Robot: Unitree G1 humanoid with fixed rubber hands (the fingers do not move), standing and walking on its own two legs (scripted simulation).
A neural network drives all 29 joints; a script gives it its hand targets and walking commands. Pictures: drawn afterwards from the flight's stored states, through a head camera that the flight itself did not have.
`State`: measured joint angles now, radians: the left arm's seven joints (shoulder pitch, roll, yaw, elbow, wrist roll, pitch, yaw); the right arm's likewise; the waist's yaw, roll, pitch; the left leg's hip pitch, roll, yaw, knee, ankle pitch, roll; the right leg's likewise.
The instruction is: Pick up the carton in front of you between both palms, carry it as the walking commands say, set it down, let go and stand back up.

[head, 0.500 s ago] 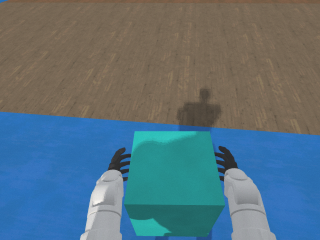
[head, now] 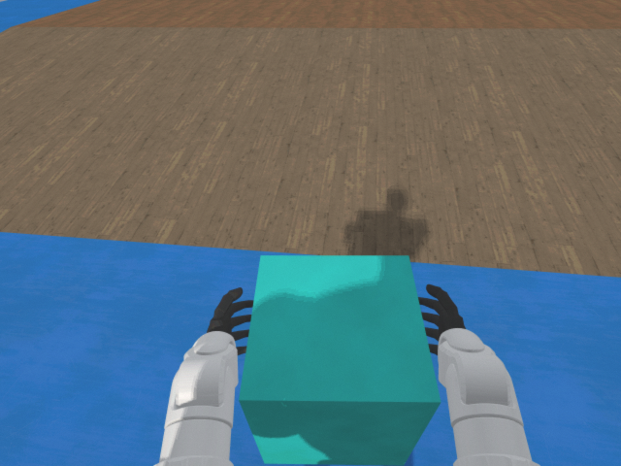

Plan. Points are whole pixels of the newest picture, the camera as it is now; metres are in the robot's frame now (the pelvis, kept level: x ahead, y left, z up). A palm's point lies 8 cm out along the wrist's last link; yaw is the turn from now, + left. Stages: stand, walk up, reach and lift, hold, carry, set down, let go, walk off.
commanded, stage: hold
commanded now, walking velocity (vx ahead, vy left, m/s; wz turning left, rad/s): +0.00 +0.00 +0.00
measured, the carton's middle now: (334, 363) +0.29 +0.00 -0.02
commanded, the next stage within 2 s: carry in 0.80 s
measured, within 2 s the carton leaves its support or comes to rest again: neither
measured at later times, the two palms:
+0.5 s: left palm (221, 344) +0.28 +0.15 +0.05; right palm (451, 341) +0.28 -0.15 +0.05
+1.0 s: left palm (227, 323) +0.30 +0.14 +0.06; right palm (450, 320) +0.31 -0.16 +0.06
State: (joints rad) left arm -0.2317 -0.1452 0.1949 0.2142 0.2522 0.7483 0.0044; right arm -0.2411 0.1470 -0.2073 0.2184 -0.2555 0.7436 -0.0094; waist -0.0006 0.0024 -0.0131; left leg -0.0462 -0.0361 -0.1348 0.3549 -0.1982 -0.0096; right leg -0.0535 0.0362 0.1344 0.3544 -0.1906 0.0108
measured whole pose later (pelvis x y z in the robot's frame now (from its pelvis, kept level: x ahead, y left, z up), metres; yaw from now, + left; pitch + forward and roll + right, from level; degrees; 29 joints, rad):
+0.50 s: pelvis -0.01 +0.00 +0.00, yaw +0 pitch -7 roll +0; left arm -0.29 -0.16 0.24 0.26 0.28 0.76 -0.01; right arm -0.30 0.16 -0.26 0.26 -0.29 0.75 0.00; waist 0.00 0.00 0.01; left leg -0.06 -0.04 -0.13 0.38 -0.20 -0.01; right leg -0.06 0.04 0.13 0.38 -0.19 0.01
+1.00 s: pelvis +0.02 -0.01 -0.01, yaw +0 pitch +1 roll +0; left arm -0.19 -0.14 0.16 0.04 0.19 0.86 0.03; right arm -0.20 0.14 -0.15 0.04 -0.20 0.86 -0.04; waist 0.00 0.01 -0.14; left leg -0.25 0.01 -0.05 0.54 -0.32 -0.01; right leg -0.26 -0.01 0.02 0.55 -0.32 0.01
